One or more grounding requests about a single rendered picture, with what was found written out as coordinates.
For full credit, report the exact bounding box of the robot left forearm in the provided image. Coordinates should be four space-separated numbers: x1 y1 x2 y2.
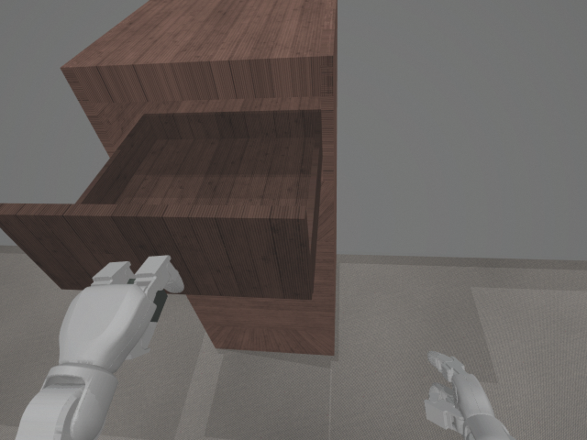
15 362 118 440

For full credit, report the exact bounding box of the robot left hand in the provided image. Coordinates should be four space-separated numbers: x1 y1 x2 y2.
59 255 184 373

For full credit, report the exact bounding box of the cabinet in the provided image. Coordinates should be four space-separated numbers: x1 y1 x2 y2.
61 0 338 356

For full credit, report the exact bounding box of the robot right hand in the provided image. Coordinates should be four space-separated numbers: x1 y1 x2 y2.
424 351 495 436

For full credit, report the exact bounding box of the handle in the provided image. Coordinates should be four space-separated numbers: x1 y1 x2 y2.
127 279 168 322

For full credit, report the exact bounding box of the robot right forearm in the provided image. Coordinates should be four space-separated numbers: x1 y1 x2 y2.
463 414 515 440

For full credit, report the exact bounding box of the drawer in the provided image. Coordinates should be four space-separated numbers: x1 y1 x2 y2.
0 109 323 300

